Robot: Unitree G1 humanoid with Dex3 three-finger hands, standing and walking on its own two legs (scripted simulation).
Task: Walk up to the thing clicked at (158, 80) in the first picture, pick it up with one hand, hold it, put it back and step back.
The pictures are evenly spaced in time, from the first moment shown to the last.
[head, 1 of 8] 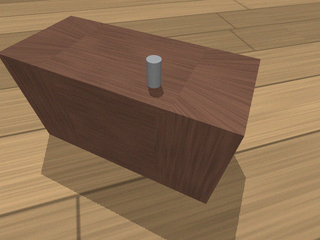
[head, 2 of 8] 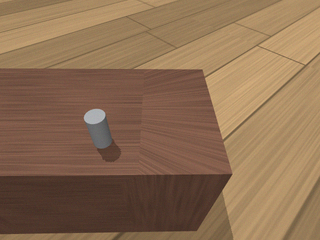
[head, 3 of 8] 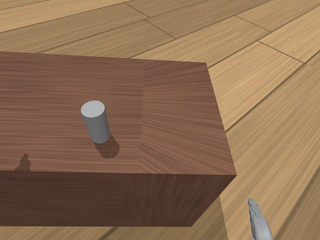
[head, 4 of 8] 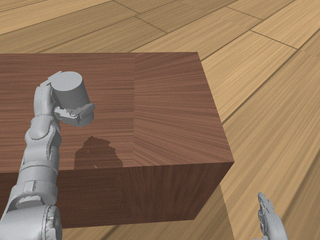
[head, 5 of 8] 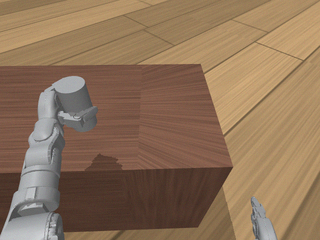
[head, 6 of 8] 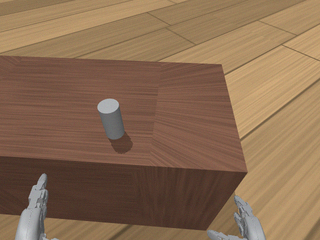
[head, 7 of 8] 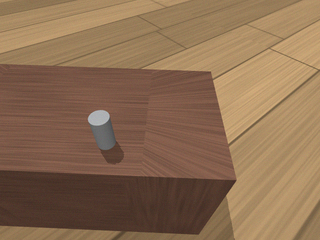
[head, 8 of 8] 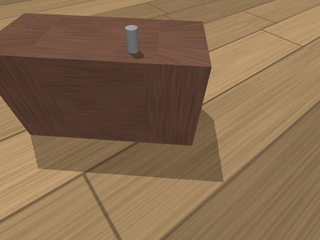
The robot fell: no
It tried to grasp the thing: yes
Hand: left
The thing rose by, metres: 0.25
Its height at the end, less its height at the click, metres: +0.00
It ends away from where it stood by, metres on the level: 0.01
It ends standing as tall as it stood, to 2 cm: yes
